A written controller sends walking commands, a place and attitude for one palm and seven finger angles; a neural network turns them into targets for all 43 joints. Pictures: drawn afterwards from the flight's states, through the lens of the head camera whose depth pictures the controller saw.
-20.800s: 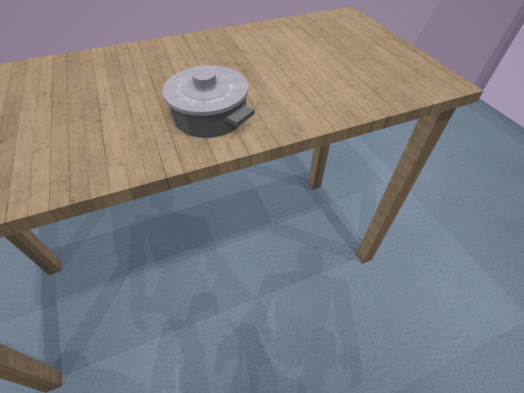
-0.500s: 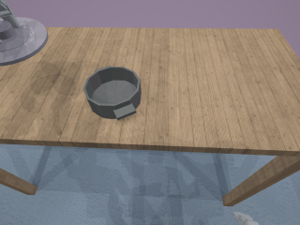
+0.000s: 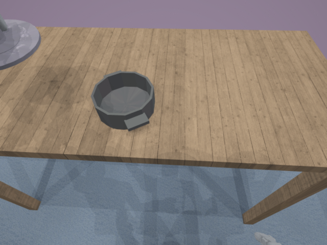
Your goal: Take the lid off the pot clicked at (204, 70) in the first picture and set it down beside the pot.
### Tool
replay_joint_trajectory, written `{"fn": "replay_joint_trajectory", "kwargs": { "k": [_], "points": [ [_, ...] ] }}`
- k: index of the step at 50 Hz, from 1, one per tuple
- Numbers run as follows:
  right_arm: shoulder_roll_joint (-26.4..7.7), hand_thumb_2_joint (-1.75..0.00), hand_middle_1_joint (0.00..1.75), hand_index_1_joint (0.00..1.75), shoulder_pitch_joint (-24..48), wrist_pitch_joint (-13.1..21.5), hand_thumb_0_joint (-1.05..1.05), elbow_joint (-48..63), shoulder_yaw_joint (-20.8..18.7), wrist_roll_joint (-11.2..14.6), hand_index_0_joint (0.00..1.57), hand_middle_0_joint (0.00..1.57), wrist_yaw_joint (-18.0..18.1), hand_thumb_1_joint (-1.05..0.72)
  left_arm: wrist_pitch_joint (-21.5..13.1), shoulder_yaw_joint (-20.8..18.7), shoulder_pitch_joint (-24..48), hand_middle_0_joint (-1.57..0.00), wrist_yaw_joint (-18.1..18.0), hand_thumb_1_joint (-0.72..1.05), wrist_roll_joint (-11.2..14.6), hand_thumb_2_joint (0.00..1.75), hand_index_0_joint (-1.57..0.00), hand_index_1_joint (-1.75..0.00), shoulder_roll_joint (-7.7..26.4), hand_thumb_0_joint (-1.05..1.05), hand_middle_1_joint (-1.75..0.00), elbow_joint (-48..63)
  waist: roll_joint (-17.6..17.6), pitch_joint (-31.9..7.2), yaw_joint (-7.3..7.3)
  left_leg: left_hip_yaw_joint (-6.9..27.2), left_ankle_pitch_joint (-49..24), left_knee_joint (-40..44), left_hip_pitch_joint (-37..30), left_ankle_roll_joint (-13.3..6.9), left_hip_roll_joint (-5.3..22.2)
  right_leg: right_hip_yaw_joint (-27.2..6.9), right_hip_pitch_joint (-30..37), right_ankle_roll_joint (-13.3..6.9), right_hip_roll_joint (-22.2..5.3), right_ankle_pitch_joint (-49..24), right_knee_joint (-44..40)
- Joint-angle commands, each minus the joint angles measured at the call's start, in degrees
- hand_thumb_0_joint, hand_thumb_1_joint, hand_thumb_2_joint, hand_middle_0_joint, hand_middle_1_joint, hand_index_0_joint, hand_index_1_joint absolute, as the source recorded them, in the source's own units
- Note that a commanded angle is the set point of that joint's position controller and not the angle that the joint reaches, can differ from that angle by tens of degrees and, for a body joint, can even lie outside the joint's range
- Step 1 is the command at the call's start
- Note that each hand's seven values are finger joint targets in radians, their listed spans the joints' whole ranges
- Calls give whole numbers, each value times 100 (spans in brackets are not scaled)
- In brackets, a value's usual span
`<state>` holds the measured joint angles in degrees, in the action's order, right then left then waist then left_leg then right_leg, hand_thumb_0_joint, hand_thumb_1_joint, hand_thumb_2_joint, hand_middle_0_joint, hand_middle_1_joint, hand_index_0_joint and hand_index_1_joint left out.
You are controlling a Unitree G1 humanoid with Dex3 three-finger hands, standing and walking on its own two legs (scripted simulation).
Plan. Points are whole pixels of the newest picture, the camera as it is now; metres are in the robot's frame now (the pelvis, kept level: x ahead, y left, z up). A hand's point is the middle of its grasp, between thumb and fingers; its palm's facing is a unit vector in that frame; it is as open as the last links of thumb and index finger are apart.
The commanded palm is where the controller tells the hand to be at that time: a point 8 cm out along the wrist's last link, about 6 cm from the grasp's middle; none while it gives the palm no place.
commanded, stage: lower the lid onto the table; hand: left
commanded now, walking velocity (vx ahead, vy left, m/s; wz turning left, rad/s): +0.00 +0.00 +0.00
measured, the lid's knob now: out of the picture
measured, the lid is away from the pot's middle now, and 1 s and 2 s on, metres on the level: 0.24 0.23 0.23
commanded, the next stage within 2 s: none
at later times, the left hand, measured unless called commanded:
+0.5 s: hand out of the picture +0.43 +0.33 +0.25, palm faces -0.25 -0.17 -0.95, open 7.9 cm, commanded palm +0.43 +0.34 +0.33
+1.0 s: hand (2, 64) +0.43 +0.34 +0.22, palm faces -0.27 -0.18 -0.95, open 7.9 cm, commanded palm +0.43 +0.35 +0.29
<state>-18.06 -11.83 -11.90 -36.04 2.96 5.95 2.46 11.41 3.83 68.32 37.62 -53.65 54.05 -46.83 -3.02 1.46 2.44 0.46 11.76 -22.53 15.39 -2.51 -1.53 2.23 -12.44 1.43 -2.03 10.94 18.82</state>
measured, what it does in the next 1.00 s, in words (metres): stands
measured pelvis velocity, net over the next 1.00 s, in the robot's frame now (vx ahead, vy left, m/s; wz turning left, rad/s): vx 0.00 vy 0.00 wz -0.01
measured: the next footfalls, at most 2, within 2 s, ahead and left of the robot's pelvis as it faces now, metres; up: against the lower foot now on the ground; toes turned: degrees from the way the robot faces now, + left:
none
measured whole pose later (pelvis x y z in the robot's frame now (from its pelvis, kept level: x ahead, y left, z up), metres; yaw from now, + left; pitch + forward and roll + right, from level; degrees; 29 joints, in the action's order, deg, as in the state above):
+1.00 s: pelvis +0.00 +0.00 +0.00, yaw +0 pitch +5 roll -1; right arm -18.2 -14.0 -11.6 -35.8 2.1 5.8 2.1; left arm 8.5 0.7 60.1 34.9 -52.7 52.2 -49.7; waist -2.6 0.6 4.6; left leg 0.2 13.3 -25.6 17.5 -2.6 -1.1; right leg 1.8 -14.2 1.5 -1.6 11.8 20.9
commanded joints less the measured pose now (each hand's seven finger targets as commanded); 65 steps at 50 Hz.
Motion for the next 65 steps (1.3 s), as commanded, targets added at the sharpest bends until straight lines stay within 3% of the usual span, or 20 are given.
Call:
{"fn": "replay_joint_trajectory", "kwargs": {
  "k": [1,5,6,9,13,16,23,25,26,30,33,38,42,45,46,50,51,55,58,65],
  "points": [
    [-859,-90,30,30,-19,219,0,660,-340,10,20,20,-30,-90,178,-676,3228,-113,-401,59,-115,110,-81,-96,2007,0,-113,1689,-573,-2913,28,77,-3288,-147,-1808,-242,-40,177,559,-362,433,-1807,172],
    [-899,-90,30,30,-44,222,0,614,-318,61,20,20,-6,-90,260,-387,2738,-113,-370,59,-39,110,-81,-96,1575,0,-113,903,-420,-2275,106,29,-2606,-89,-1491,-251,-35,256,289,-389,440,-1479,64],
    [-882,-90,30,30,-41,216,0,656,-319,29,20,20,-12,-90,231,-570,3133,-113,-419,59,-120,110,-81,-96,1908,0,-113,1460,-440,-2631,47,50,-2676,-63,-1611,-245,-37,215,475,-372,436,-1515,130],
    [-844,-90,30,30,66,259,0,702,-326,-1,20,20,26,-90,232,-638,3308,-113,-462,59,-133,110,-81,-96,1916,0,-113,1736,-670,-2911,53,81,-2965,-155,-1814,-293,-72,181,500,-383,436,-1645,182],
    [-848,-90,30,30,25,243,0,612,-296,24,20,20,40,-90,194,-470,2918,-113,-433,59,-89,110,-81,-96,1689,0,-113,958,-226,-2221,108,7,-2102,-59,-1334,-276,-74,252,343,-369,436,-1332,112],
    [-895,-90,30,30,-51,257,0,637,-315,2,20,20,35,-90,94,-721,3296,-113,-520,59,-132,110,-81,-96,2141,0,-113,1506,-523,-2767,46,19,-2271,-65,-1482,-271,-88,170,604,-382,434,-1417,189],
    [-882,-90,30,30,-125,271,0,508,-295,26,20,20,85,-90,-17,-465,3093,-113,-512,59,-88,110,-81,-96,1787,0,-113,698,-332,-2258,151,-29,-1854,-81,-1212,-297,-72,215,435,-364,443,-1312,136],
    [-905,-90,30,30,-142,311,0,505,-330,36,20,20,93,-90,-37,-267,3104,-113,-502,59,14,110,-81,-96,1505,0,-113,884,-641,-2447,180,12,-2276,-116,-1457,-290,-52,219,348,-389,449,-1404,111],
    [-901,-90,30,30,-181,334,0,552,-348,0,20,20,76,-90,-69,-531,3464,-113,-581,59,-64,110,-81,-96,1903,0,-113,1513,-791,-2878,127,67,-2418,-133,-1689,-280,-62,170,497,-368,460,-1424,162],
    [-928,-90,30,30,-300,372,0,424,-351,14,20,20,103,-90,-74,-412,2753,-113,-561,59,-5,110,-81,-96,1558,0,-113,619,-552,-2372,203,40,-2403,-176,-1476,-284,-51,239,269,-384,491,-1400,93],
    [-895,-90,30,30,-234,318,0,442,-337,-9,20,20,90,-90,-156,-566,2895,-113,-575,59,-60,110,-81,-96,1820,0,-113,605,-260,-2448,166,-32,-2173,-180,-1246,-329,-98,186,533,-351,451,-1615,180],
    [-902,-90,30,30,-239,341,0,502,-387,-36,20,20,59,-90,-233,-777,3075,-113,-653,59,-77,110,-81,-96,2029,0,-113,1291,-843,-2934,148,96,-3051,-318,-1789,-309,-68,163,410,-354,480,-1743,233],
    [-927,-90,30,30,-247,241,0,523,-395,-28,20,20,4,-90,-255,-1032,2247,-113,-599,59,-14,110,-81,-96,2178,0,-113,592,-261,-2482,108,-7,-2686,-360,-1234,-334,-90,172,483,-332,472,-1836,257],
    [-927,-90,30,30,-202,205,0,585,-424,12,20,20,-11,-90,-271,-781,2359,-113,-590,59,78,110,-81,-96,1905,0,-113,979,-699,-2651,137,33,-2975,-374,-1450,-313,-74,187,350,-359,462,-1828,268],
    [-934,-90,30,30,-262,200,0,628,-431,-22,20,20,-25,-90,-298,-1122,2563,-113,-653,59,17,110,-81,-96,2368,0,-113,1531,-749,-3062,75,92,-3210,-411,-1661,-302,-68,145,524,-335,471,-1901,337],
    [-917,-90,30,30,-276,185,0,558,-430,17,20,20,-12,-90,-276,-814,1931,-113,-589,59,124,110,-81,-96,1782,0,-113,749,-526,-2429,186,109,-3054,-420,-1492,-286,-33,261,80,-339,520,-1593,234],
    [-924,-90,30,30,-234,162,0,592,-431,0,20,20,-29,-90,-291,-942,2248,-113,-610,59,100,110,-81,-96,2024,0,-113,1246,-515,-2688,137,105,-2782,-382,-1524,-284,-44,224,240,-314,501,-1539,262],
    [-918,-90,30,30,-232,194,0,490,-415,15,20,20,39,-90,-298,-545,2188,-113,-608,59,159,110,-81,-96,1538,0,-113,695,-554,-2305,257,82,-2344,-379,-1420,-299,-60,290,-82,-358,525,-1218,181],
    [-890,-90,30,30,-166,231,0,448,-378,8,20,20,74,-90,-390,-443,2882,-113,-660,59,156,110,-81,-96,1538,0,-113,1144,-762,-2547,261,159,-2223,-307,-1607,-282,-53,275,-39,-362,515,-1127,200],
    [-928,-90,30,30,-318,364,0,252,-348,-31,20,20,173,-90,-553,-335,2679,-113,-718,59,169,110,-81,-96,1402,0,-113,305,-573,-2375,294,78,-1891,-308,-1335,-284,-64,274,-47,-386,516,-1064,186]
  ]
}}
